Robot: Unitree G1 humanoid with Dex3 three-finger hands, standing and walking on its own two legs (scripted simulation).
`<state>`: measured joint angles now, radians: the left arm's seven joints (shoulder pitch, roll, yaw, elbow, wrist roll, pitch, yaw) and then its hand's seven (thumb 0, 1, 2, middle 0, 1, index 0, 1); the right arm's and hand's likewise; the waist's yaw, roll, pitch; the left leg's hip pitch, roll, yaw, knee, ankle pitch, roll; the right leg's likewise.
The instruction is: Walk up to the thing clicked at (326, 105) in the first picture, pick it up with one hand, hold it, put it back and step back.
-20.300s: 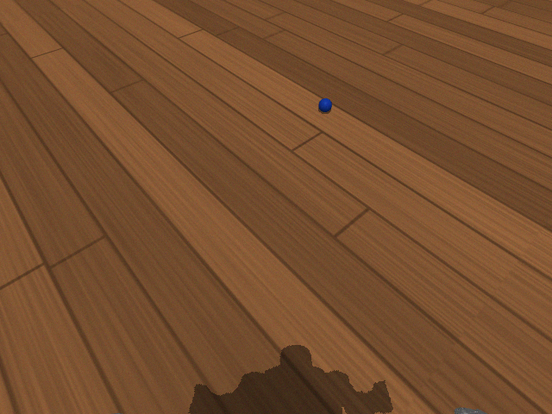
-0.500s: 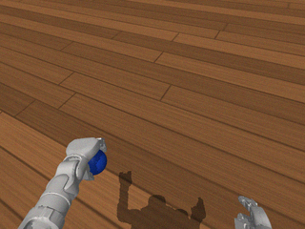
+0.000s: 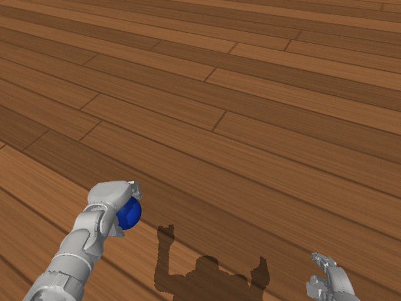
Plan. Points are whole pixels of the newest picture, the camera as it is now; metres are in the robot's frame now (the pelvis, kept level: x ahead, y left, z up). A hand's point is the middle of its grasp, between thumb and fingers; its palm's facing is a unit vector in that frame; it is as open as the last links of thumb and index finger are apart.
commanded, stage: hold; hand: left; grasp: from above
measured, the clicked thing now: (123, 212) +0.31 +0.22 -0.05
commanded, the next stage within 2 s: crouch in 0.24 s
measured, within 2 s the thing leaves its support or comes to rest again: neither
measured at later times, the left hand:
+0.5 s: hand (117, 215) +0.30 +0.22 -0.04, palm faces -0.44 -0.06 -0.90, open 10.6 cm
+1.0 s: hand (137, 231) +0.33 +0.24 -0.24, palm faces -0.41 +0.03 -0.91, open 10.5 cm
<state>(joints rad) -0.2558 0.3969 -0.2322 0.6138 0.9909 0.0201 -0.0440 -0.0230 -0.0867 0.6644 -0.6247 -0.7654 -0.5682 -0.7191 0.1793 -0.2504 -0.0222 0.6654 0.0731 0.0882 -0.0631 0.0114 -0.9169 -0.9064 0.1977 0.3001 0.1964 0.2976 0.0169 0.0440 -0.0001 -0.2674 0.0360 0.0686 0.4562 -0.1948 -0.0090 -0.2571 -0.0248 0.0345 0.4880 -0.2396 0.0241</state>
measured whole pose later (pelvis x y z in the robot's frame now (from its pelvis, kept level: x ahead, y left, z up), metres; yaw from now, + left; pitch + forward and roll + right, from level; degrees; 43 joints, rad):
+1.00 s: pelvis -0.03 +0.01 -0.12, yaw +1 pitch +24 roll -2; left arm -0.57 0.38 -0.11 1.17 1.18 -0.05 0.39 -0.03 -0.08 0.61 -0.66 -0.72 -0.60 -0.69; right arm 0.24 -0.27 -0.09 0.73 -0.02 0.02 -0.02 0.01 -0.91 -0.90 0.20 0.30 0.20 0.30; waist -0.10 0.02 -0.17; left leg -1.22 0.06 0.00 1.29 -0.48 0.00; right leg -1.17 -0.01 0.01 1.27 -0.52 0.03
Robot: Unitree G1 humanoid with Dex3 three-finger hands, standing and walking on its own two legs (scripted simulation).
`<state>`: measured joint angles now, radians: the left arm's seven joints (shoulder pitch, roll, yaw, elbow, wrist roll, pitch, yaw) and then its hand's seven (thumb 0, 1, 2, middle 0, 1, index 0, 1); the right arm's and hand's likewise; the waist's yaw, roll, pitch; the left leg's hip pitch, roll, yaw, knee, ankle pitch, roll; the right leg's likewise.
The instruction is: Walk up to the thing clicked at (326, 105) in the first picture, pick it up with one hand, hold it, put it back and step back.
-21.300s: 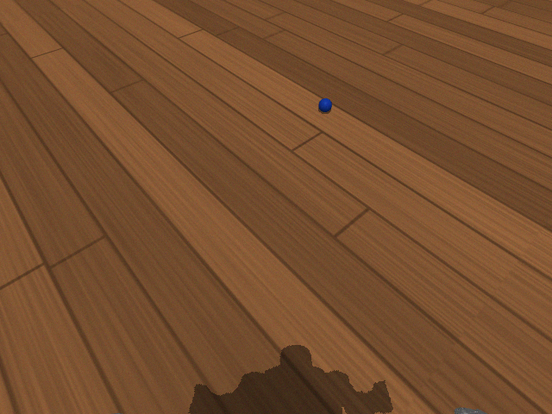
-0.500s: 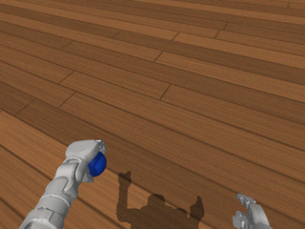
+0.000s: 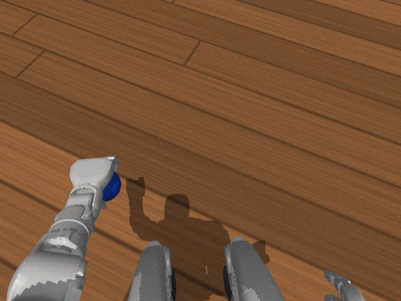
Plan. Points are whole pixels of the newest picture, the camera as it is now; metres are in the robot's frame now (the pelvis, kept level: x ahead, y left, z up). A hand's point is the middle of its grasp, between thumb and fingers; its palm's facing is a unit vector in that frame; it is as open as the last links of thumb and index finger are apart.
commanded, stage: crouch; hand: left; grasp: from above
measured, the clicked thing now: (103, 185) +0.38 +0.22 -0.14
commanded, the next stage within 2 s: lower in 1.30 s
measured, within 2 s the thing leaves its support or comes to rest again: neither
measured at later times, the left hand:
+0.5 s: hand (119, 200) +0.40 +0.24 -0.34, palm faces -0.44 +0.00 -0.90, open 10.7 cm
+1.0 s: hand (124, 203) +0.41 +0.25 -0.42, palm faces -0.44 -0.01 -0.90, open 10.7 cm
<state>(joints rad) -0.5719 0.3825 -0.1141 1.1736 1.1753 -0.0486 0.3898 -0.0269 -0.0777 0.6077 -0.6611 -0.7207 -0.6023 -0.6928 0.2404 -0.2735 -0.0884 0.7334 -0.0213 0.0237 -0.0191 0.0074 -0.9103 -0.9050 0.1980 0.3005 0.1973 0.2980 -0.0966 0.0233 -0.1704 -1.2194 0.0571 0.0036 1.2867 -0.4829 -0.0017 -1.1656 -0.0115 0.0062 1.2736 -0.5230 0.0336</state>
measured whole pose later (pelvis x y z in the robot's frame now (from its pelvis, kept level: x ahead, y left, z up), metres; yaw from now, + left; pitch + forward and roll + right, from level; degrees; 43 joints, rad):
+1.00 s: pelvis -0.04 -0.01 -0.26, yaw -4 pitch +36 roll -6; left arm -0.85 0.61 0.07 1.34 1.24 -0.16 0.41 -0.03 -0.10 0.74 -0.58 -0.81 -0.53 -0.77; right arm 0.13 -0.25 -0.02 0.77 -0.13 -0.06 0.10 0.00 -0.91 -0.91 0.20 0.30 0.20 0.30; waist -0.17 0.00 -0.11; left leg -2.19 0.06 -0.11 2.20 -0.65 -0.01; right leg -2.09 0.02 -0.03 2.17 -0.71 0.04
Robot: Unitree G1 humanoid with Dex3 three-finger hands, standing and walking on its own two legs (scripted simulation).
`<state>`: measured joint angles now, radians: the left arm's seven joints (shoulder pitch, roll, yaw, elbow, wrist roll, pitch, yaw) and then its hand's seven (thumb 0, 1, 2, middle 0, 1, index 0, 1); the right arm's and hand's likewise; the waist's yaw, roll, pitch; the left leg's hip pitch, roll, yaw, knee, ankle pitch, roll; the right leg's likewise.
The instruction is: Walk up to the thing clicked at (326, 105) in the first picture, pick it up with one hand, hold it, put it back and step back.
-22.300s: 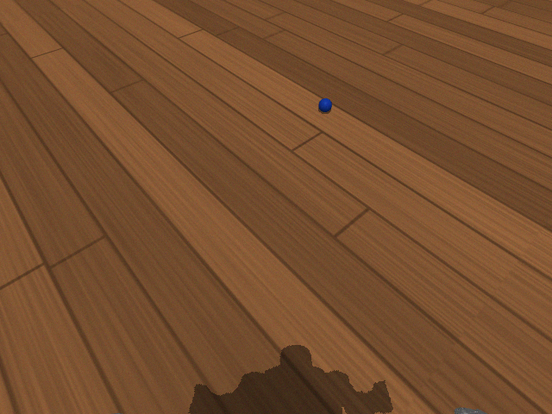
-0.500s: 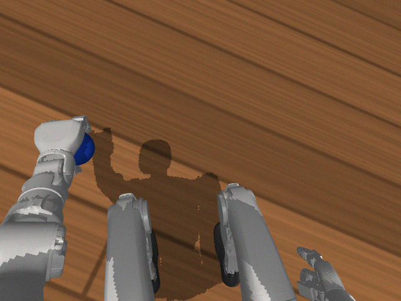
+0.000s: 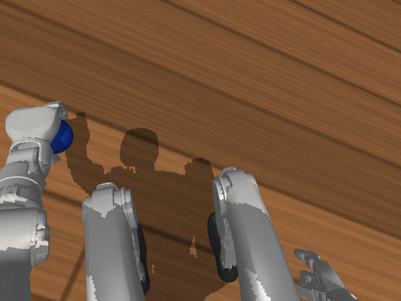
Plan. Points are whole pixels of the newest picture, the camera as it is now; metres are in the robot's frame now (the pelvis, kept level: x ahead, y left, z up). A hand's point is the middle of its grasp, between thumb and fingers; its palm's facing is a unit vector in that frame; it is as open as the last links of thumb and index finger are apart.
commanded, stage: crouch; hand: left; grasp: from above
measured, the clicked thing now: (52, 135) +0.45 +0.28 -0.19
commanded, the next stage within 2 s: lower in 0.30 s
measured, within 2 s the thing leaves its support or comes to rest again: rests again in 1.98 s
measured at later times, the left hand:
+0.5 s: hand (55, 142) +0.44 +0.29 -0.21, palm faces -0.45 -0.05 -0.89, open 10.6 cm
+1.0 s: hand (66, 147) +0.44 +0.28 -0.27, palm faces -0.45 -0.07 -0.89, open 10.5 cm
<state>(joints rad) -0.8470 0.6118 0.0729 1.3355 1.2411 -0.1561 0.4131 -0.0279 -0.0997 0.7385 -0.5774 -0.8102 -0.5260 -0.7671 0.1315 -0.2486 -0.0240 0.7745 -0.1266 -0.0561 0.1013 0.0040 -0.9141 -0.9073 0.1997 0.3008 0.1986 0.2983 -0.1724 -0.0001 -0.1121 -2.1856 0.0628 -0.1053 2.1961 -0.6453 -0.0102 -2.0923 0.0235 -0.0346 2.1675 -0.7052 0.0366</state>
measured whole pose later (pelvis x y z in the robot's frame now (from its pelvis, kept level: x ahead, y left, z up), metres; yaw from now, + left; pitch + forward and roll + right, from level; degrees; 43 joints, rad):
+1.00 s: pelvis +0.00 +0.00 -0.08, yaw -3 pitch +32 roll -7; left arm -0.90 0.73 0.13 1.51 1.27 -0.21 0.51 -0.02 -0.06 0.59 -0.65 -0.73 -0.59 -0.70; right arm 0.08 -0.26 0.07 0.79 -0.19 -0.09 0.14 0.00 -0.91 -0.90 0.20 0.30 0.20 0.30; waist -0.23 -0.05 0.00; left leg -2.36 0.06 -0.18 2.45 -0.66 -0.03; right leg -2.25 0.05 -0.07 2.39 -0.71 0.04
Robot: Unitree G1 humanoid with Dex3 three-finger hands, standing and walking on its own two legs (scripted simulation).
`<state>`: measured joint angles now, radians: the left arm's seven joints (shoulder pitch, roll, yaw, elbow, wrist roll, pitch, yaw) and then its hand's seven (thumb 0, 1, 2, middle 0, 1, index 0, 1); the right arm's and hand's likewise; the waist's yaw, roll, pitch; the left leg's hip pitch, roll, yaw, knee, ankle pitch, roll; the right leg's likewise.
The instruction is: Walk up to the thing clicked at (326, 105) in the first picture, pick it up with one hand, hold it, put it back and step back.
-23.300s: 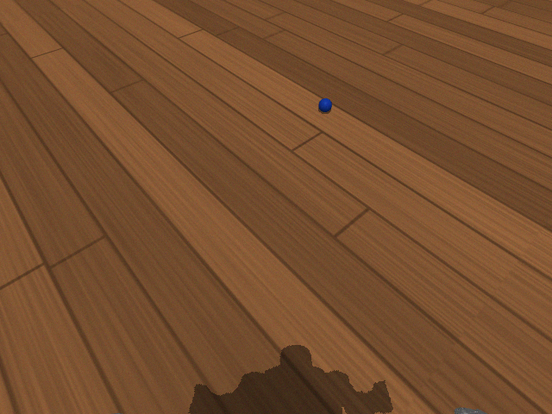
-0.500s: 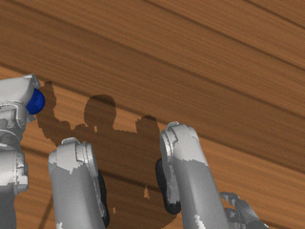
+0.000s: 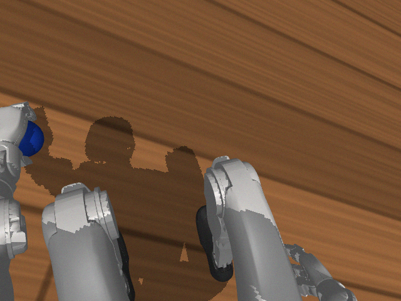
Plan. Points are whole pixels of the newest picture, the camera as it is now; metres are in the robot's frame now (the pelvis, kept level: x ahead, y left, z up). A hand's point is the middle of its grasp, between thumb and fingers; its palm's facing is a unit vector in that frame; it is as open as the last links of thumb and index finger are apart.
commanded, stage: rest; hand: left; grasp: from above
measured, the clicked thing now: (20, 138) +0.43 +0.31 -0.22
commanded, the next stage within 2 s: open in 1.50 s
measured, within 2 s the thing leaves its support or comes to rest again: rests again in 0.98 s
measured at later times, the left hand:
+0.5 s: hand (23, 143) +0.43 +0.31 -0.23, palm faces -0.43 -0.12 -0.89, open 10.5 cm
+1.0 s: hand (25, 145) +0.42 +0.31 -0.24, palm faces -0.44 -0.13 -0.89, open 10.5 cm
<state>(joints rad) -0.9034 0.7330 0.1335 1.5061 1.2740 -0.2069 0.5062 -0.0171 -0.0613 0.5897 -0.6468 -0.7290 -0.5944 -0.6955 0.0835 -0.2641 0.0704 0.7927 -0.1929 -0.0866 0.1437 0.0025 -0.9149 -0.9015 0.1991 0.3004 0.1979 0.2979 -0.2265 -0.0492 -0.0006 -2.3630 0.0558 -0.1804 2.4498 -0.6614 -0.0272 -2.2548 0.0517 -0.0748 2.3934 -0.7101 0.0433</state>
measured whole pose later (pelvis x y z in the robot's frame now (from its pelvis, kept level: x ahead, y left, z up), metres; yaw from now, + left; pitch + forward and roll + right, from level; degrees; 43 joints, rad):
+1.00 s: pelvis +0.00 +0.00 -0.02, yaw -4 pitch +27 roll -10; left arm -0.92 0.88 0.20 1.68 1.30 -0.25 0.63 -0.01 -0.07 0.56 -0.68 -0.69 -0.63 -0.66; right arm 0.05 -0.29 0.17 0.78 -0.29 -0.19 0.23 0.00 -0.91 -0.90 0.20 0.30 0.20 0.30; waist -0.29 -0.11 0.09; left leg -2.38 0.05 -0.26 2.56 -0.69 -0.03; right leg -2.25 0.08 -0.13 2.45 -0.71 0.06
